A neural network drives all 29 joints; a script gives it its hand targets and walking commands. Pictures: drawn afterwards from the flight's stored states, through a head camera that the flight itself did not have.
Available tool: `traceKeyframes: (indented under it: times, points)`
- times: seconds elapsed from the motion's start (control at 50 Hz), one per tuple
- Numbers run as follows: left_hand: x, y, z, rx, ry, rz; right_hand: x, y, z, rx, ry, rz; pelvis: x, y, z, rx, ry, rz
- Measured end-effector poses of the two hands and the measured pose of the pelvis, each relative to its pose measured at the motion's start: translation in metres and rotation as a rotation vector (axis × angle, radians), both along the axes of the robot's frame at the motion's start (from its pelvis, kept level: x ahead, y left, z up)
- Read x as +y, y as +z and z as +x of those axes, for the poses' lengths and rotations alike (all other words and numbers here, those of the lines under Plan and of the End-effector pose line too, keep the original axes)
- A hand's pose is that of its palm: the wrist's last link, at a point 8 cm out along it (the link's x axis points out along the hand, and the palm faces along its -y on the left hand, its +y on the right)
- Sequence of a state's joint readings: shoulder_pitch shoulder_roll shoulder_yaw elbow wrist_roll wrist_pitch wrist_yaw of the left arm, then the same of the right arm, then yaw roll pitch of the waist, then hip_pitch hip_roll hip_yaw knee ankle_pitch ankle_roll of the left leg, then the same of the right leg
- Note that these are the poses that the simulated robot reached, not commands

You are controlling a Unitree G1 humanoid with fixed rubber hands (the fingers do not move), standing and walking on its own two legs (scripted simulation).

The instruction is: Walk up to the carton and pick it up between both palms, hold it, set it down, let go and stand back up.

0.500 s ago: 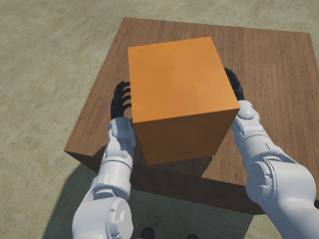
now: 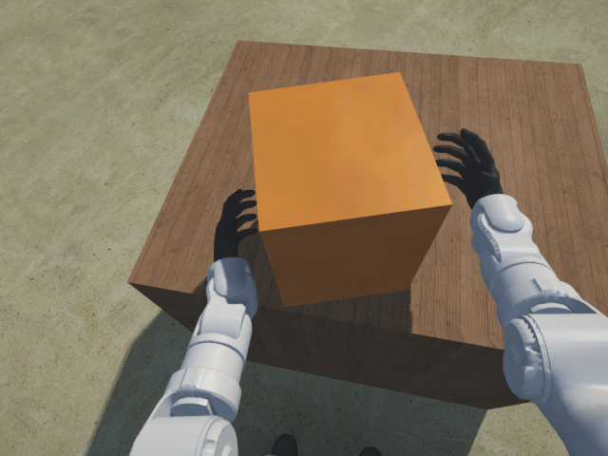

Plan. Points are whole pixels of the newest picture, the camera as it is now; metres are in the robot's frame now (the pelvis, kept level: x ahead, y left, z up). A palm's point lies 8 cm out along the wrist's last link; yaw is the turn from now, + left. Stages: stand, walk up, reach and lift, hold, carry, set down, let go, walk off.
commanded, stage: set down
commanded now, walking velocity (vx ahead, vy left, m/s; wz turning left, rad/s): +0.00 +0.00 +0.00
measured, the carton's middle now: (336, 201) +0.47 +0.04 +0.00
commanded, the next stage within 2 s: none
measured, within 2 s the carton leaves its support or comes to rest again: neither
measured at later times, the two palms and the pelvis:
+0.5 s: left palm (226, 290) +0.31 +0.17 +0.01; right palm (509, 249) +0.40 -0.17 +0.03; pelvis -0.04 +0.00 +0.00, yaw +0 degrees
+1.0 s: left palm (233, 323) +0.28 +0.16 -0.02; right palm (544, 300) +0.35 -0.23 -0.01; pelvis -0.02 +0.00 +0.00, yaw +0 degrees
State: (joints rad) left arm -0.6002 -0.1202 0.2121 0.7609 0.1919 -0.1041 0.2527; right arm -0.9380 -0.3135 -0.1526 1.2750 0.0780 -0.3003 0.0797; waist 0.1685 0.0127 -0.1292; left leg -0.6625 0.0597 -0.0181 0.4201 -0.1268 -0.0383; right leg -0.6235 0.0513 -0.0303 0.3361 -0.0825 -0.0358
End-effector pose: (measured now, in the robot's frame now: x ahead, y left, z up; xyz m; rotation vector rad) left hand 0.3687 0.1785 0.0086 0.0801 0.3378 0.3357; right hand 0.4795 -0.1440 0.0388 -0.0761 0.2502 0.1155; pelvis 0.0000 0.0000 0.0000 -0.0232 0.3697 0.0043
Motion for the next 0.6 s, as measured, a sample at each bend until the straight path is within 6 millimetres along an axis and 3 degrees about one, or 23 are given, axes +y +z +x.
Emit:
traceKeyframes:
  times: [0.32,0.6]
  points:
    - [-0.002,0.006,-0.046,-0.043,-0.009,-0.022,-0.017,-0.013,-0.065,0.054,0.029,-0.008,-0.001,-0.002,-0.032,-0.045,-0.001,0.001]
    - [-0.014,-0.004,-0.061,-0.025,-0.015,-0.052,-0.037,-0.011,-0.084,0.068,0.028,-0.04,-0.005,-0.002,-0.034,-0.059,-0.001,0.007]
